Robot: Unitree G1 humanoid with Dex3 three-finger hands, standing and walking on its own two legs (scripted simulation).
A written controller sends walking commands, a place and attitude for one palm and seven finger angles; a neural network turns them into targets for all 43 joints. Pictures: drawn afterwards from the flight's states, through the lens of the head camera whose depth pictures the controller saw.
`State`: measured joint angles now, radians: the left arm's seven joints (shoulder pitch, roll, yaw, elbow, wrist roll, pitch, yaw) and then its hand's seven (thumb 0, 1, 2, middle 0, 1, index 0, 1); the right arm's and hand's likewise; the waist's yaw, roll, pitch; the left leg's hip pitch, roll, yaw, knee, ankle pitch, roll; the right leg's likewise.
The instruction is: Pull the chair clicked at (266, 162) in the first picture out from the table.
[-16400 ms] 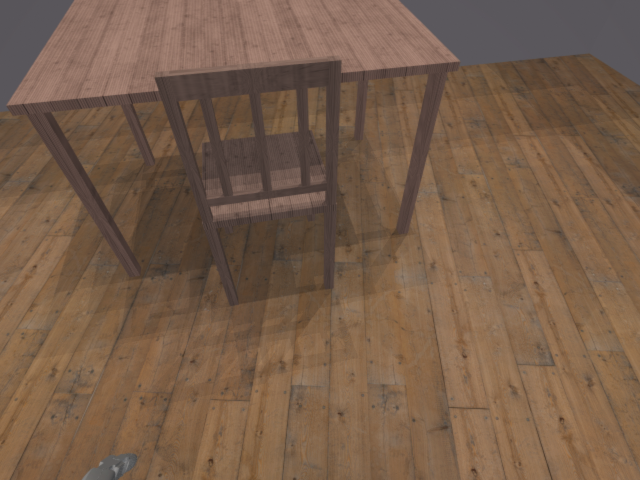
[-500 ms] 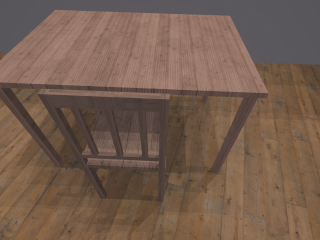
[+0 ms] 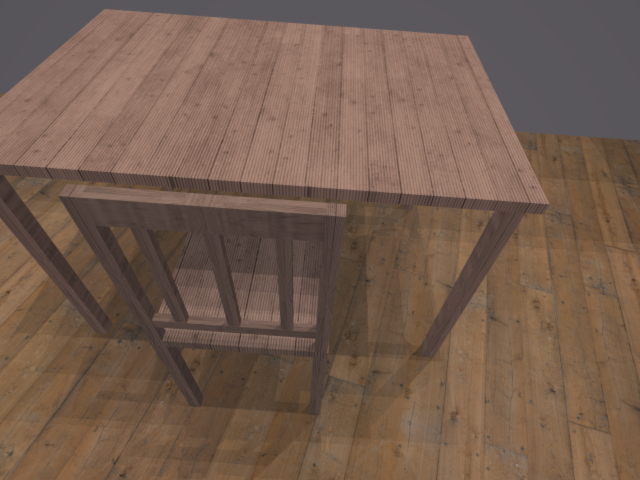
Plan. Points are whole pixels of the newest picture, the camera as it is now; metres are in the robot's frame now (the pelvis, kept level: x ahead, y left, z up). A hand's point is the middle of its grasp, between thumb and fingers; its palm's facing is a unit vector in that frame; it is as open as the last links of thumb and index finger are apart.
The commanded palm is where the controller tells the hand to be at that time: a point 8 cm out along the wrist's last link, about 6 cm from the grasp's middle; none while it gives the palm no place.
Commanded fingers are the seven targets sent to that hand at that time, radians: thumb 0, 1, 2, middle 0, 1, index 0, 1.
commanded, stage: come to a stop and stand still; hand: left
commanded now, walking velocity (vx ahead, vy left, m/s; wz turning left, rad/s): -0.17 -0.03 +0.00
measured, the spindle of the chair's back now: (224, 282) +0.44 +0.20 -0.10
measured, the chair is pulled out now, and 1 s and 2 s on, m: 0.00 0.00 0.00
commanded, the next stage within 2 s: look again from close up in 1.52 s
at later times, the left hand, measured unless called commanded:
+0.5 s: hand out of the picture +0.03 +0.19 -0.16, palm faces +0.02 -0.95 -0.32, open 7.3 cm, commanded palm none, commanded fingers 0.00 0.90 0.90 -0.20 -0.30 -0.20 -0.30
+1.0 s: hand out of the picture -0.03 +0.22 -0.16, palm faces -0.01 -0.96 -0.26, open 7.3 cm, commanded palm none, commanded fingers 0.00 0.90 0.90 -0.20 -0.30 -0.20 -0.30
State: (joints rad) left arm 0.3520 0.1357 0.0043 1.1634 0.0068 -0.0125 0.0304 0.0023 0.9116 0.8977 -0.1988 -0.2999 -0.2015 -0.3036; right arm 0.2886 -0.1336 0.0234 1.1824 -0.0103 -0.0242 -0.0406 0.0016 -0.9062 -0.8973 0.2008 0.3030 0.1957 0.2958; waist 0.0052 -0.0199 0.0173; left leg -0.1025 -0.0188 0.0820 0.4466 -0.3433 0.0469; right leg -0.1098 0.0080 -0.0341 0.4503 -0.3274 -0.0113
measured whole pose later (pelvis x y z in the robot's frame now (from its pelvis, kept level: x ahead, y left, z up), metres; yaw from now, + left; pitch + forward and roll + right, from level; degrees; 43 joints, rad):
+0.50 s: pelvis -0.04 -0.03 -0.01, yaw +1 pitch +0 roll +0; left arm 0.22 0.23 0.03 0.95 0.01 -0.03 0.04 0.00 0.91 0.90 -0.20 -0.30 -0.20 -0.30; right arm 0.21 -0.23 -0.06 1.03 -0.01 0.00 -0.03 0.00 -0.91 -0.90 0.20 0.30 0.20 0.30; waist -0.02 0.04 0.05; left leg -0.23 -0.01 0.03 0.57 -0.33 0.03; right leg -0.22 0.03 -0.03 0.56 -0.34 -0.05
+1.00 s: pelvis -0.09 +0.00 +0.00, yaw +0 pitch -2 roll -1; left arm 0.20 0.29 -0.01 1.01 0.01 0.00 0.01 0.01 0.91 0.90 -0.20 -0.30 -0.20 -0.30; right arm 0.18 -0.25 0.01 1.05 -0.02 0.00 0.01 0.00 -0.90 -0.90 0.20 0.30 0.20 0.30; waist 0.00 -0.02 0.03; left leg -0.23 -0.03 0.00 0.47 -0.21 0.04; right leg -0.20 0.00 -0.02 0.44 -0.20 0.00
